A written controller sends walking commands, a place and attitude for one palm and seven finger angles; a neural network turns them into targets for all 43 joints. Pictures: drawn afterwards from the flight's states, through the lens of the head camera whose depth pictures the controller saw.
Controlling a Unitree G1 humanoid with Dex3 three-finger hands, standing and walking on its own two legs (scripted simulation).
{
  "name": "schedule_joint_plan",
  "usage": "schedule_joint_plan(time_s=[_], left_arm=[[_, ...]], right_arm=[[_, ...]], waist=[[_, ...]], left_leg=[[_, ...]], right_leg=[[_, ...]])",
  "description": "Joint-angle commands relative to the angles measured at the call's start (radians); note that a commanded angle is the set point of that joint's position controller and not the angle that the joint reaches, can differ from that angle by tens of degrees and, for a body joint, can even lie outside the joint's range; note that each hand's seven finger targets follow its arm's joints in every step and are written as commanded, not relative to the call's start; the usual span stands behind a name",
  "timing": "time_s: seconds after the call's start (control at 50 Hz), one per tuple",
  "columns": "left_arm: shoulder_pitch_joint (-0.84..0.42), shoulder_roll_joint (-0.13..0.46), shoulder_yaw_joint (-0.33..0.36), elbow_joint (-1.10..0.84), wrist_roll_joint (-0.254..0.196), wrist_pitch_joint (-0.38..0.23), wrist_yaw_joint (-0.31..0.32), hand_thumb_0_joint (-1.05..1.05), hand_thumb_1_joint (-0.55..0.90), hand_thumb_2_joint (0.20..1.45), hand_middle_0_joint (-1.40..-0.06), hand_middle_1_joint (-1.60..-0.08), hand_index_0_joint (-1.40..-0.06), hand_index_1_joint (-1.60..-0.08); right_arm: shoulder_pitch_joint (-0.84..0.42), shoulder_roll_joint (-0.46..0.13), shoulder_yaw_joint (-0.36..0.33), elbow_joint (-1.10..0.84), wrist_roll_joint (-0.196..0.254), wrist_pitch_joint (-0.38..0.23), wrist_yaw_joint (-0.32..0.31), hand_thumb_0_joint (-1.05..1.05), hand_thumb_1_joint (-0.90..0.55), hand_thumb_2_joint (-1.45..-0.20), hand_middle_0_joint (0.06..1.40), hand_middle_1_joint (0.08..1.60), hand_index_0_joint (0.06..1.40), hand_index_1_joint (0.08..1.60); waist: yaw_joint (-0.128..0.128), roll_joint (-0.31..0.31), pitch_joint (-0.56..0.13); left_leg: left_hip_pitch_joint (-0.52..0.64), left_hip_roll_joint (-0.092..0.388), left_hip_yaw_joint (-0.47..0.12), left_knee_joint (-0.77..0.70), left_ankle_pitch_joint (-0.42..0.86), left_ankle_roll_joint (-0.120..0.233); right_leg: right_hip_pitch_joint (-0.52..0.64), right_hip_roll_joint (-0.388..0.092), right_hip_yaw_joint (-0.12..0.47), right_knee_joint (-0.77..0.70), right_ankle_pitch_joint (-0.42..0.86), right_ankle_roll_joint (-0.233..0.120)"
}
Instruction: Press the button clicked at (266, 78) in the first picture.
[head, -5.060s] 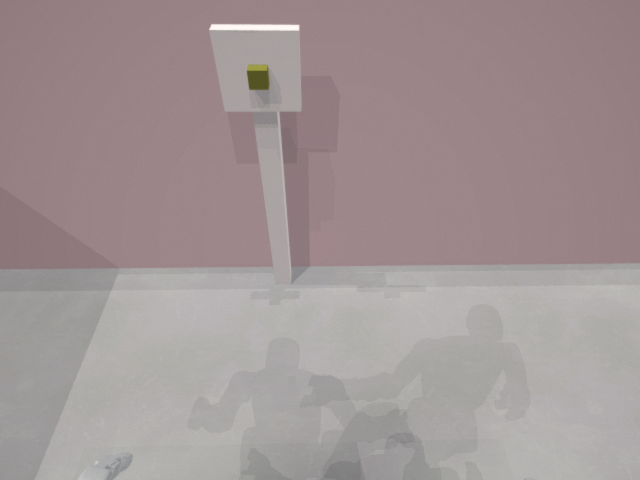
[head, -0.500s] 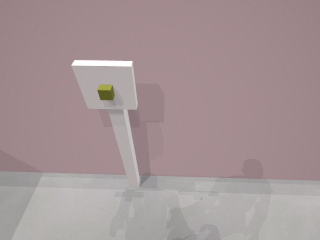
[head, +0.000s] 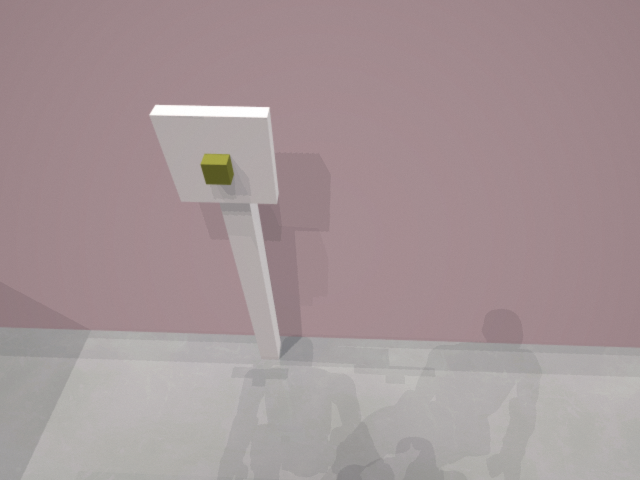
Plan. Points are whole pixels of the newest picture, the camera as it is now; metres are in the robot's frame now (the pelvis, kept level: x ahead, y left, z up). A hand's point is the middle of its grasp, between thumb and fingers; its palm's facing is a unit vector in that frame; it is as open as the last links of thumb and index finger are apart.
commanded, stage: come to a stop and stand still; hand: left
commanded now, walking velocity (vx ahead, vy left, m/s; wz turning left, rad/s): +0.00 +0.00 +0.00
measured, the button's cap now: (218, 168) +0.56 +0.21 +0.07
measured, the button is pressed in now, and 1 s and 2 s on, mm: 0 0 0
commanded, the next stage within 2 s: look again from close up in 0.44 s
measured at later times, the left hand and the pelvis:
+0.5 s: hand out of the picture +0.04 +0.22 -0.17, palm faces +0.01 -0.97 -0.24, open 7.3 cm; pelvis +0.00 +0.02 +0.00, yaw +0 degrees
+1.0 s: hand out of the picture +0.06 +0.27 -0.15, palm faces +0.04 -0.95 -0.31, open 7.3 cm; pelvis -0.02 +0.03 +0.00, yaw +1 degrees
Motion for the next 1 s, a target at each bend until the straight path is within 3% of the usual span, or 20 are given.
schedule_joint_plan(time_s=[0.0, 0.22, 0.5, 0.52, 0.54, 0.56, 0.58, 0.6, 0.64, 0.7, 0.74, 0.86, 0.98], left_arm=[[0.025, 0.138, 0.029, -0.043, 0.003, -0.014, 0.006, 0.000, 0.900, 0.900, -0.200, -0.300, -0.200, -0.300], [-0.009, 0.160, 0.030, -0.059, 0.003, -0.017, 0.005, 0.000, 0.900, 0.900, -0.200, -0.300, -0.200, -0.300], [-0.077, 0.228, 0.038, -0.077, 0.007, -0.024, -0.001, 0.000, 0.900, 0.900, -0.200, -0.300, -0.200, -0.300], [-0.065, 0.315, 0.022, -0.153, 0.021, -0.023, -0.005, 0.000, 0.900, 0.900, -0.200, -0.300, -0.200, -0.300], [-0.033, 0.268, 0.046, -0.165, 0.009, -0.019, 0.003, 0.000, 0.900, 0.900, -0.200, -0.300, -0.200, -0.300], [-0.051, 0.277, 0.056, -0.170, 0.014, -0.020, 0.003, 0.000, 0.900, 0.900, -0.200, -0.300, -0.200, -0.300], [-0.060, 0.277, 0.048, -0.184, 0.010, -0.017, 0.003, 0.000, 0.900, 0.900, -0.200, -0.300, -0.200, -0.300], [-0.062, 0.274, 0.050, -0.201, 0.014, -0.016, 0.002, 0.000, 0.900, 0.900, -0.200, -0.300, -0.200, -0.300], [-0.091, 0.285, 0.049, -0.218, 0.014, -0.012, 0.001, 0.000, 0.900, 0.900, -0.200, -0.300, -0.200, -0.300], [-0.110, 0.302, 0.047, -0.230, 0.010, -0.017, -0.001, 0.000, 0.900, 0.900, -0.200, -0.300, -0.200, -0.300], [-0.123, 0.315, 0.045, -0.232, 0.010, -0.016, -0.003, 0.000, 0.900, 0.900, -0.200, -0.300, -0.200, -0.300], [-0.163, 0.343, 0.039, -0.220, 0.009, -0.013, -0.013, 0.000, 0.900, 0.900, -0.200, -0.300, -0.200, -0.300], [-0.187, 0.365, 0.035, -0.209, 0.010, -0.015, -0.019, 0.000, 0.900, 0.900, -0.200, -0.300, -0.200, -0.300]], right_arm=[[0.084, -0.098, -0.017, -0.017, 0.001, -0.017, -0.002, 0.000, -0.900, -0.900, 0.200, 0.300, 0.200, 0.300], [0.066, -0.131, -0.023, -0.023, 0.005, -0.034, -0.004, 0.000, -0.900, -0.900, 0.200, 0.300, 0.200, 0.300], [-0.021, -0.203, -0.031, -0.050, 0.005, -0.041, -0.001, 0.000, -0.900, -0.900, 0.200, 0.300, 0.200, 0.300], [-0.067, -0.263, -0.038, -0.178, -0.002, -0.025, 0.008, 0.000, -0.900, -0.900, 0.200, 0.300, 0.200, 0.300], [-0.034, -0.240, -0.040, -0.191, -0.006, -0.037, 0.005, 0.000, -0.900, -0.900, 0.200, 0.300, 0.200, 0.300], [-0.031, -0.232, -0.046, -0.181, -0.007, -0.037, 0.000, 0.000, -0.900, -0.900, 0.200, 0.300, 0.200, 0.300], [-0.032, -0.228, -0.044, -0.187, -0.005, -0.033, 0.000, 0.000, -0.900, -0.900, 0.200, 0.300, 0.200, 0.300], [-0.040, -0.227, -0.045, -0.200, -0.004, -0.033, 0.000, 0.000, -0.900, -0.900, 0.200, 0.300, 0.200, 0.300], [-0.054, -0.243, -0.045, -0.215, -0.005, -0.030, 0.004, 0.000, -0.900, -0.900, 0.200, 0.300, 0.200, 0.300], [-0.101, -0.289, -0.050, -0.229, -0.003, -0.037, 0.004, 0.000, -0.900, -0.900, 0.200, 0.300, 0.200, 0.300], [-0.129, -0.307, -0.049, -0.236, -0.002, -0.038, 0.007, 0.000, -0.900, -0.900, 0.200, 0.300, 0.200, 0.300], [-0.186, -0.344, -0.044, -0.240, -0.003, -0.038, 0.017, 0.000, -0.900, -0.900, 0.200, 0.300, 0.200, 0.300], [-0.211, -0.367, -0.039, -0.233, -0.003, -0.038, 0.026, 0.000, -0.900, -0.900, 0.200, 0.300, 0.200, 0.300]], waist=[[-0.004, -0.026, 0.055], [0.003, -0.005, 0.027], [-0.001, -0.018, -0.005], [-0.017, -0.098, 0.103], [-0.003, -0.079, -0.078], [-0.013, -0.056, -0.132], [-0.014, -0.052, -0.155], [-0.013, -0.048, -0.159], [-0.018, -0.085, -0.106], [-0.010, -0.010, -0.078], [-0.003, 0.027, -0.055], [0.002, 0.010, -0.010], [0.003, -0.017, -0.025]], left_leg=[[-0.095, 0.038, -0.036, -0.070, 0.055, 0.053], [-0.098, 0.062, -0.060, -0.086, 0.146, 0.059], [-0.060, 0.066, -0.070, -0.093, 0.210, 0.061], [-0.159, 0.011, -0.069, 0.014, 0.289, 0.064], [-0.132, 0.026, -0.067, 0.045, 0.172, 0.071], [-0.132, 0.008, -0.063, 0.067, 0.162, 0.072], [-0.127, 0.003, -0.059, 0.081, 0.137, 0.072], [-0.127, 0.000, -0.058, 0.091, 0.144, 0.074], [-0.145, 0.001, -0.061, 0.090, 0.138, 0.076], [-0.133, 0.034, -0.087, 0.071, 0.263, 0.084], [-0.145, 0.045, -0.095, 0.054, 0.284, 0.085], [-0.170, 0.049, -0.114, -0.018, 0.140, 0.086], [-0.160, 0.049, -0.123, -0.059, 0.088, 0.084]], right_leg=[[-0.005, -0.130, 0.157, -0.110, -0.045, 0.002], [0.032, -0.130, 0.127, -0.040, 0.120, -0.001], [0.047, -0.146, 0.130, -0.033, 0.207, 0.002], [0.013, -0.126, 0.089, 0.045, 0.322, 0.002], [0.046, -0.168, 0.148, 0.077, 0.217, 0.000], [0.086, -0.180, 0.161, 0.072, 0.277, -0.014], [0.092, -0.186, 0.154, 0.053, 0.210, -0.021], [0.080, -0.184, 0.163, 0.049, 0.203, -0.025], [0.045, -0.175, 0.147, 0.045, 0.177, -0.023], [0.023, -0.153, 0.115, 0.089, 0.256, -0.013], [0.020, -0.145, 0.104, 0.083, 0.221, -0.003], [0.007, -0.146, 0.115, 0.026, 0.080, 0.012], [0.019, -0.151, 0.123, -0.011, 0.038, 0.018]])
